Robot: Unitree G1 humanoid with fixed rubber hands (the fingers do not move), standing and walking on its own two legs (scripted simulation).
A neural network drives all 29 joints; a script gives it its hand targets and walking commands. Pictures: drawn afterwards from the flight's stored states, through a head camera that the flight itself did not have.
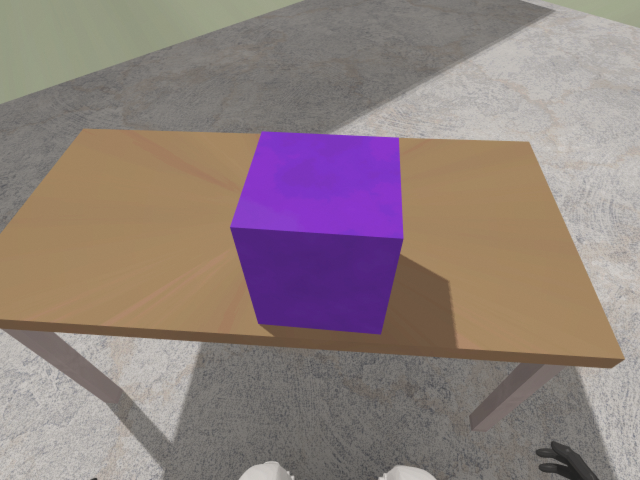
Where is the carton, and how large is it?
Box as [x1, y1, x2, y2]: [230, 131, 402, 334]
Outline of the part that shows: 262,131 230,226 258,323 380,334 402,242 398,138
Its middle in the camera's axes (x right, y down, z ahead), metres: +0.01 -0.01 +0.62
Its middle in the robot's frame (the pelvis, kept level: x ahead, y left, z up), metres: +0.48 +0.01 -0.01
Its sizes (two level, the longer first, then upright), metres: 0.210 0.200 0.250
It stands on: a table, 0.58 m high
